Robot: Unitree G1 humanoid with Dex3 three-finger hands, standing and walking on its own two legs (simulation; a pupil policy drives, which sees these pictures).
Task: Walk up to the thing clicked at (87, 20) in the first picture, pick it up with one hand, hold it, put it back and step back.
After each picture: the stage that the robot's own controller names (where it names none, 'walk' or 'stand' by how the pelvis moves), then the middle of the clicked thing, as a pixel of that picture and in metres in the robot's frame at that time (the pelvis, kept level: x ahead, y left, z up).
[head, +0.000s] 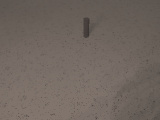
stand; (86, 28) +1.54 -0.01 -0.65
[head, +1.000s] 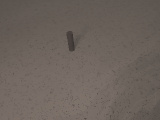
walk; (70, 41) +1.39 +0.25 -0.64
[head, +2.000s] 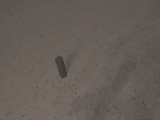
walk; (61, 67) +0.91 +0.31 -0.65
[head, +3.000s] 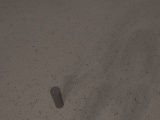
walk; (57, 98) +0.56 +0.25 -0.63
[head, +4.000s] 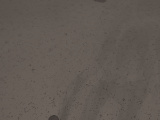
stand; out of the picture +0.40 +0.23 -0.64
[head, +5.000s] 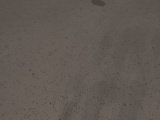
stand; out of the picture +0.37 +0.22 -0.66
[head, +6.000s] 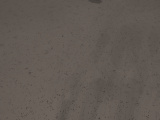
stand; out of the picture +0.37 +0.22 -0.66
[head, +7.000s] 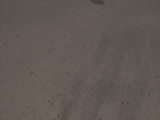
stand; out of the picture +0.38 +0.22 -0.66
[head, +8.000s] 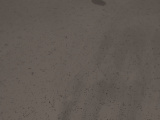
stand; out of the picture +0.37 +0.22 -0.66
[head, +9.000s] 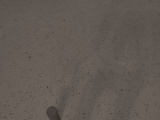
go down; (54, 116) +0.39 +0.21 -0.64
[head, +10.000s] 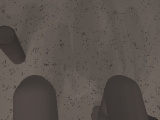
go down; (12, 48) +0.45 +0.28 -0.23
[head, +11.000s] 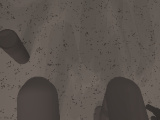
close in; (16, 49) +0.44 +0.28 -0.25
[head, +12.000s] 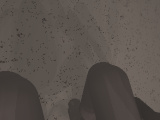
close in; out of the picture +0.42 +0.33 -0.15
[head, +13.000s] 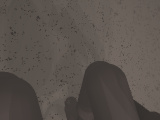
close; out of the picture +0.41 +0.33 -0.15
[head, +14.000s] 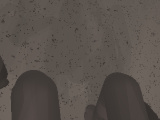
lift; out of the picture +0.31 +0.29 -0.10
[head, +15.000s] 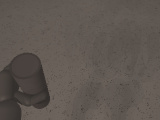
lift; (34, 86) +0.31 +0.17 +0.05
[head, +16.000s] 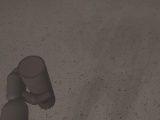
hold; (40, 86) +0.32 +0.16 +0.02
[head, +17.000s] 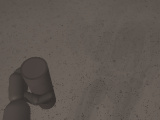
crouch; (41, 87) +0.32 +0.16 +0.02
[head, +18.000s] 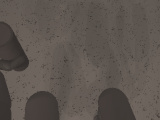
crouch; (11, 52) +0.43 +0.23 -0.05
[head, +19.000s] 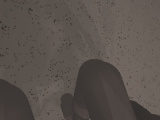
lower; out of the picture +0.42 +0.33 -0.16
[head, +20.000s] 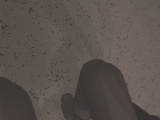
lower; out of the picture +0.42 +0.34 -0.16
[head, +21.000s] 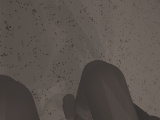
lower; out of the picture +0.40 +0.33 -0.16
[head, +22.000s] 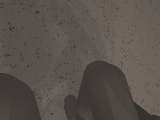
lower; out of the picture +0.39 +0.32 -0.16
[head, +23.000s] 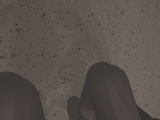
loosen; out of the picture +0.38 +0.30 -0.16
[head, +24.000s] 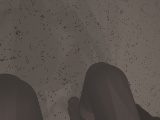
withdraw; out of the picture +0.39 +0.30 -0.16
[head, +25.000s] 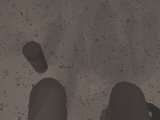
walk; (37, 60) +0.44 +0.24 -0.27
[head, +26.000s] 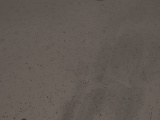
stand; out of the picture +0.36 +0.19 -0.59
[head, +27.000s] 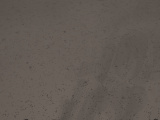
stand; out of the picture +0.37 +0.20 -0.60
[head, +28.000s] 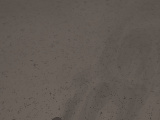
stand; out of the picture +0.37 +0.20 -0.62
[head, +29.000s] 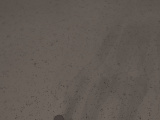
walk; out of the picture +0.38 +0.19 -0.65
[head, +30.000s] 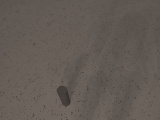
walk; (64, 96) +0.51 +0.20 -0.64
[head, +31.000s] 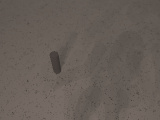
walk; (55, 63) +0.82 +0.22 -0.63
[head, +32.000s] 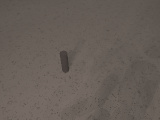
stand; (64, 62) +1.00 +0.22 -0.64
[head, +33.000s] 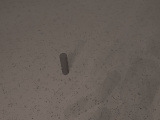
stand; (64, 64) +0.99 +0.22 -0.66
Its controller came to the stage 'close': yes
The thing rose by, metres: 0.67
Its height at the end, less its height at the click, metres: +0.00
